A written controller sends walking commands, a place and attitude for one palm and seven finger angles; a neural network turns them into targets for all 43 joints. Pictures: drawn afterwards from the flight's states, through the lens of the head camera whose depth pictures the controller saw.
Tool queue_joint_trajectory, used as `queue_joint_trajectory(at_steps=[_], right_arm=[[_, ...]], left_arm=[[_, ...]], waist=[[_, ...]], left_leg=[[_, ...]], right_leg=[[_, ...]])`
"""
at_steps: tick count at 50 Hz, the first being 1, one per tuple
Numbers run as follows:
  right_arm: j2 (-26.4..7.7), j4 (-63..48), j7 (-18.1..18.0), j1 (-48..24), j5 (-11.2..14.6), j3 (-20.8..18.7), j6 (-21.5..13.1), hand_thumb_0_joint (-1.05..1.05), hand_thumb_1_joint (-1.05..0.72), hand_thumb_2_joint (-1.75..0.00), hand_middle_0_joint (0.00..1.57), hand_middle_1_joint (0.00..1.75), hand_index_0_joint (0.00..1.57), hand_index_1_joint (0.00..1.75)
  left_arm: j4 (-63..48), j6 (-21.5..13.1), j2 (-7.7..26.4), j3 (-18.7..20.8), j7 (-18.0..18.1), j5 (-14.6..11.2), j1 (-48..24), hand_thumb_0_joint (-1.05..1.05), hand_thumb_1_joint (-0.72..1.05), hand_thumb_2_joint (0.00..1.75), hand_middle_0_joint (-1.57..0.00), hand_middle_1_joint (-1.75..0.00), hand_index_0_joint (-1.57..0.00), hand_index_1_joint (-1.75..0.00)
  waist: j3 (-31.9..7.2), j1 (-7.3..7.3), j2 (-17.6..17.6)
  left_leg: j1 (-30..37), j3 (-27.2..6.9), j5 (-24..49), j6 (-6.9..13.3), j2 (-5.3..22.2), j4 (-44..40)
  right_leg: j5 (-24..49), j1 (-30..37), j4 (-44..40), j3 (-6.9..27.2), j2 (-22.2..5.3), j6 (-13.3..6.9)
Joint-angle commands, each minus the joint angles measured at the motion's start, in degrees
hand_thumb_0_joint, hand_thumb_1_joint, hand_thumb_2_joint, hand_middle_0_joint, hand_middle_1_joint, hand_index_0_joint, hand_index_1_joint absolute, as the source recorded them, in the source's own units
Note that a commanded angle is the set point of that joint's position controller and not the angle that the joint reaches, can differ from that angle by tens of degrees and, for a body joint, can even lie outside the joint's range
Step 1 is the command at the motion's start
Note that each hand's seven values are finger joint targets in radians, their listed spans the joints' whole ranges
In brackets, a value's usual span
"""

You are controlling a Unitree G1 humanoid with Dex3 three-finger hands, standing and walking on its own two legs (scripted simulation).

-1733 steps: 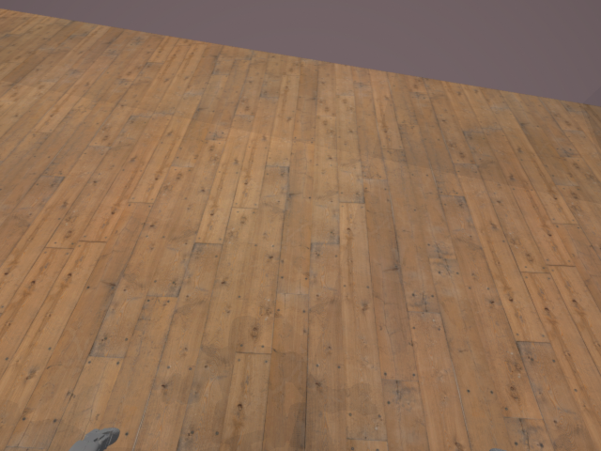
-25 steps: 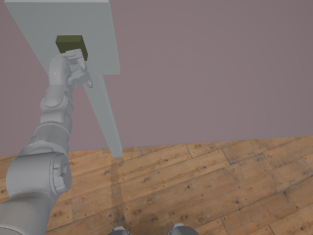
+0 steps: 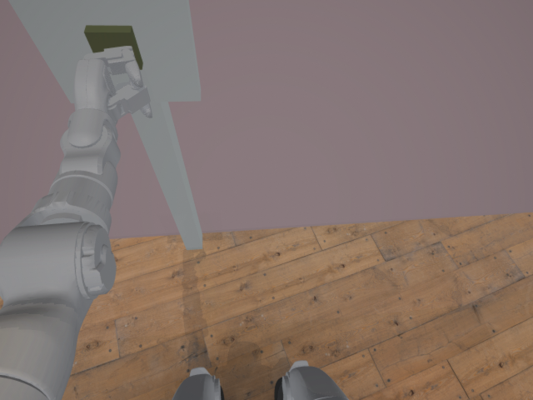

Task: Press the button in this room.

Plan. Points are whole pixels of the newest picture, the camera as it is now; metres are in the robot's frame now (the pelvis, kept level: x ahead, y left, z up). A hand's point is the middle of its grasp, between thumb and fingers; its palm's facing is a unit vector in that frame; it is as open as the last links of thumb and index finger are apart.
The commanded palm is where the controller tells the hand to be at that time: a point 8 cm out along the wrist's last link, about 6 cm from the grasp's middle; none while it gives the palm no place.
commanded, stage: hold the button down briefly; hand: left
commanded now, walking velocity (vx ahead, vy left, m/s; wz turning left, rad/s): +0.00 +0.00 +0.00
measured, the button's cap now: (116, 44) +0.60 +0.16 +0.15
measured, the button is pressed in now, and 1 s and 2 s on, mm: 13 0 0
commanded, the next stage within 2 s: pull the fist back off the button in 0.14 s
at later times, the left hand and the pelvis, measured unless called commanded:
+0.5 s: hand (144, 92) +0.53 +0.12 +0.12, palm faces -0.01 -1.00 -0.02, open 2.9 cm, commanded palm +0.52 +0.16 +0.12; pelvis -0.01 +0.00 +0.00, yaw +0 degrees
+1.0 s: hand (135, 123) +0.48 +0.13 +0.12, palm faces -0.01 -1.00 +0.01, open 3.1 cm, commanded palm +0.44 +0.18 +0.12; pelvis +0.03 +0.00 +0.01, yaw -2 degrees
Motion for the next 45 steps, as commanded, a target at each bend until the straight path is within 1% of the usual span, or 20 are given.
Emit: queue_joint_trajectory(at_steps=[1,3,8,10,13,15,17,21,24,27,28,29,30,32,37,39,41,42,44,45], right_arm=[[-10.66,-2.21,-0.80,9.43,0.18,-3.56,-1.91,0.00,-0.90,-0.90,0.20,0.30,0.20,0.30],[-10.71,-2.06,-0.79,9.76,-0.04,-3.57,-2.26,0.00,-0.90,-0.90,0.20,0.30,0.20,0.30],[-10.83,-2.07,-0.82,9.73,0.06,-3.40,-2.75,0.00,-0.90,-0.90,0.20,0.30,0.20,0.30],[-11.19,-2.09,-1.05,9.73,0.25,-3.21,-2.83,0.00,-0.90,-0.90,0.20,0.30,0.20,0.30],[-10.99,-2.42,-1.03,9.87,0.27,-3.23,-3.13,0.00,-0.90,-0.90,0.20,0.30,0.20,0.30],[-11.05,-2.43,-0.95,9.90,0.22,-3.26,-3.18,0.00,-0.90,-0.90,0.20,0.30,0.20,0.30],[-11.13,-2.77,-0.89,10.00,0.15,-3.22,-3.03,0.00,-0.90,-0.90,0.20,0.30,0.20,0.30],[-10.79,-3.52,-0.36,9.49,0.08,-3.40,-2.72,0.00,-0.90,-0.90,0.20,0.30,0.20,0.30],[-10.50,-4.13,0.11,9.37,0.00,-3.80,-2.37,0.00,-0.90,-0.90,0.20,0.30,0.20,0.30],[-10.27,-4.70,0.42,8.71,0.21,-3.96,-1.80,0.00,-0.90,-0.90,0.20,0.30,0.20,0.30],[-10.32,-4.83,0.36,8.58,0.41,-4.06,-1.54,0.00,-0.90,-0.90,0.20,0.30,0.20,0.30],[-10.20,-5.25,0.39,8.16,0.51,-4.12,-1.28,0.00,-0.90,-0.90,0.20,0.30,0.20,0.30],[-9.91,-5.48,0.48,7.76,0.67,-4.14,-1.17,0.00,-0.90,-0.90,0.20,0.30,0.20,0.30],[-9.86,-6.04,0.47,7.44,0.71,-4.33,-0.81,0.00,-0.90,-0.90,0.20,0.30,0.20,0.30],[-9.00,-7.59,0.36,5.73,1.48,-4.47,-0.07,0.00,-0.90,-0.90,0.20,0.30,0.20,0.30],[-8.40,-8.30,0.50,4.64,1.91,-4.51,0.21,0.00,-0.90,-0.90,0.20,0.30,0.20,0.30],[-8.42,-8.82,0.31,3.75,2.30,-4.86,0.50,0.00,-0.90,-0.90,0.20,0.30,0.20,0.30],[-8.43,-9.26,0.19,3.33,2.40,-4.78,0.63,0.00,-0.90,-0.90,0.20,0.30,0.20,0.30],[-7.60,-9.81,0.17,1.80,2.91,-4.66,0.70,0.00,-0.90,-0.90,0.20,0.30,0.20,0.30],[-7.58,-9.64,0.15,1.61,3.01,-4.75,0.66,0.00,-0.90,-0.90,0.20,0.30,0.20,0.30]], left_arm=[[-13.93,-3.36,8.37,-1.23,1.21,0.19,-38.85,0.00,0.90,0.90,-1.30,-1.50,-1.30,-1.50],[-14.94,-3.69,8.92,-0.84,1.35,0.23,-40.03,0.00,0.90,0.90,-1.30,-1.50,-1.30,-1.50],[-13.84,-3.33,7.05,-2.28,1.52,-0.12,-39.85,0.00,0.90,0.90,-1.30,-1.50,-1.30,-1.50],[-12.63,-2.85,10.02,-0.63,1.49,-0.03,-38.90,0.00,0.90,0.90,-1.30,-1.50,-1.30,-1.50],[-14.16,-2.97,8.70,-1.86,1.40,0.03,-39.89,0.00,0.90,0.90,-1.30,-1.50,-1.30,-1.50],[-13.43,-2.71,10.03,-0.33,1.41,-0.08,-38.67,0.00,0.90,0.90,-1.30,-1.50,-1.30,-1.50],[-12.99,-2.60,11.76,1.32,1.19,0.03,-37.23,0.00,0.90,0.90,-1.30,-1.50,-1.30,-1.50],[-14.37,-2.55,9.89,0.59,0.68,-0.06,-35.77,0.00,0.90,0.90,-1.30,-1.50,-1.30,-1.50],[-16.22,-3.08,9.00,1.30,0.60,-0.23,-32.61,0.00,0.90,0.90,-1.30,-1.50,-1.30,-1.50],[-16.49,-3.08,7.63,1.09,0.37,-0.68,-28.85,0.00,0.90,0.90,-1.30,-1.50,-1.30,-1.50],[-17.27,-3.11,8.69,1.82,0.38,-0.76,-28.11,0.00,0.90,0.90,-1.30,-1.50,-1.30,-1.50],[-18.19,-3.17,8.54,1.81,0.28,-0.72,-26.77,0.00,0.90,0.90,-1.30,-1.50,-1.30,-1.50],[-18.93,-3.14,7.18,0.95,0.18,-0.89,-26.14,0.00,0.90,0.90,-1.30,-1.50,-1.30,-1.50],[-20.34,-3.38,8.85,3.19,0.17,-1.16,-22.41,0.00,0.90,0.90,-1.30,-1.50,-1.30,-1.50],[-24.73,-3.65,8.21,3.81,-0.89,-2.26,-14.24,0.00,0.90,0.90,-1.30,-1.50,-1.30,-1.50],[-26.59,-3.34,4.67,1.53,-1.62,-2.83,-10.90,0.00,0.90,0.90,-1.30,-1.50,-1.30,-1.50],[-28.68,-2.83,6.03,3.09,-2.00,-3.63,-7.42,0.00,0.90,0.90,-1.30,-1.50,-1.30,-1.50],[-30.46,-2.75,6.23,3.21,-2.23,-3.85,-5.48,0.00,0.90,0.90,-1.30,-1.50,-1.30,-1.50],[-33.28,-1.95,1.62,-0.48,-2.83,-4.38,-3.51,0.00,0.90,0.90,-1.30,-1.50,-1.30,-1.50],[-34.63,-1.67,1.07,-0.90,-2.82,-4.70,-3.51,0.00,0.90,0.90,-1.30,-1.50,-1.30,-1.50]], waist=[[-23.12,-5.97,5.01],[-24.72,-5.74,6.75],[-23.29,-6.52,5.08],[-21.56,-6.30,4.29],[-23.28,-6.48,5.72],[-23.37,-6.05,4.71],[-23.68,-5.16,4.03],[-23.71,-4.11,5.85],[-26.69,-2.51,5.81],[-25.20,-1.86,3.84],[-24.85,-1.66,3.03],[-25.21,-0.85,4.18],[-24.61,-0.93,3.44],[-25.98,0.69,3.04],[-26.06,3.19,1.24],[-24.67,3.60,1.40],[-24.36,4.36,-0.98],[-24.72,5.04,0.43],[-22.72,4.72,2.38],[-21.72,4.55,0.40]], left_leg=[[21.57,-3.87,1.90,1.16,-0.88,-6.91],[22.58,-4.04,2.73,1.02,-0.83,-6.81],[21.45,-4.08,-0.05,1.19,-0.83,-7.23],[19.08,-3.67,-1.71,1.33,-0.84,-7.35],[20.33,-3.80,-1.12,1.32,-0.85,-7.30],[19.87,-3.66,-0.62,1.39,-0.93,-7.11],[19.28,-3.63,0.65,1.43,-1.10,-6.95],[20.52,-3.46,2.14,1.11,-1.09,-6.67],[23.06,-3.53,6.09,0.87,-0.99,-6.20],[22.22,-2.83,6.88,1.03,-1.07,-6.28],[21.84,-2.69,7.34,1.06,-0.97,-6.41],[22.05,-2.37,7.30,0.93,-1.09,-6.61],[22.14,-2.15,7.33,1.01,-1.13,-6.78],[22.49,-1.66,9.22,1.05,-1.25,-6.78],[22.73,-0.57,13.02,1.04,-1.48,-7.48],[23.84,-0.17,14.13,0.96,-1.45,-7.80],[22.69,0.60,13.62,1.21,-1.57,-8.19],[23.60,0.60,15.35,1.14,-1.63,-8.42],[25.35,0.79,16.64,0.99,-1.50,-8.64],[25.50,0.53,16.55,1.06,-1.36,-8.87]], right_leg=[[2.92,-0.08,-8.24,3.14,2.15,0.23],[3.41,-0.07,-7.94,3.11,2.08,0.07],[1.72,-0.75,-8.38,3.06,2.16,0.22],[0.77,-0.20,-8.65,3.32,2.06,0.26],[1.10,-0.46,-8.39,3.29,2.03,0.26],[1.49,0.41,-8.40,3.22,2.07,0.27],[2.38,1.79,-8.14,3.18,2.11,0.11],[3.33,1.33,-7.66,2.85,2.10,-0.09],[5.75,2.41,-6.89,2.47,2.28,-0.29],[6.79,4.05,-7.28,2.58,2.47,-0.31],[7.49,4.78,-7.27,2.62,2.42,-0.22],[7.51,5.30,-7.30,2.70,2.37,-0.29],[7.92,5.79,-7.46,2.65,2.44,-0.23],[9.97,8.27,-7.21,2.73,2.56,-0.46],[15.59,13.69,-7.10,2.95,2.62,-0.57],[17.05,13.71,-7.38,2.77,2.66,-0.54],[18.32,16.51,-7.95,3.26,2.60,-0.31],[19.79,17.44,-7.74,3.22,2.57,-0.59],[20.74,16.13,-8.10,3.00,2.46,-0.56],[20.54,16.05,-8.35,2.72,2.51,-0.49]])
